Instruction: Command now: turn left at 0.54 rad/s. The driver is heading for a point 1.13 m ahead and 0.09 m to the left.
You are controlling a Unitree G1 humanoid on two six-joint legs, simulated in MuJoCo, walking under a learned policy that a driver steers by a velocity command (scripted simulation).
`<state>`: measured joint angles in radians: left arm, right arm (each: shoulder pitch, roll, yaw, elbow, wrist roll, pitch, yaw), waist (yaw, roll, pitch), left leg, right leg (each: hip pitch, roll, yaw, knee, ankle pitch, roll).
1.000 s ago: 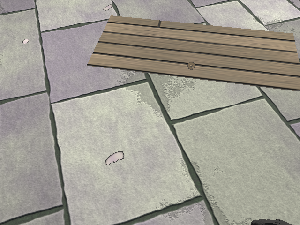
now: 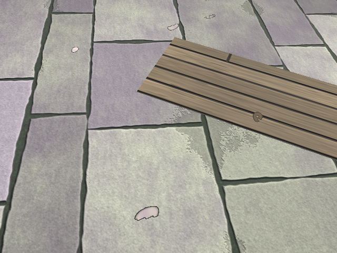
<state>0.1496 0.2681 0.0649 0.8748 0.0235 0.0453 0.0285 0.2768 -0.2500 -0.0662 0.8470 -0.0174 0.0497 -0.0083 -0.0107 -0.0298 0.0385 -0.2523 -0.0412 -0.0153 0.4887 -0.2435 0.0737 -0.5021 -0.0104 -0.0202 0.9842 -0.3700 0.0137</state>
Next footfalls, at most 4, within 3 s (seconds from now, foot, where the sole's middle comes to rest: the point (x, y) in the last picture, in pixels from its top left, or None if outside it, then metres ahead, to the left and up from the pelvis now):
0.40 right None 0.06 -0.12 -0.78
0.84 left None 0.12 0.14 -0.78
1.34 right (140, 249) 0.50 0.08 -0.78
1.88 left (80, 193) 0.73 0.35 -0.78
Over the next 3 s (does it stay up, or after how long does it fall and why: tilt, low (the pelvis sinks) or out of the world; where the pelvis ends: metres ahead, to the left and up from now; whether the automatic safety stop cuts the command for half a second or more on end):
stays up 1.10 0.20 -0.01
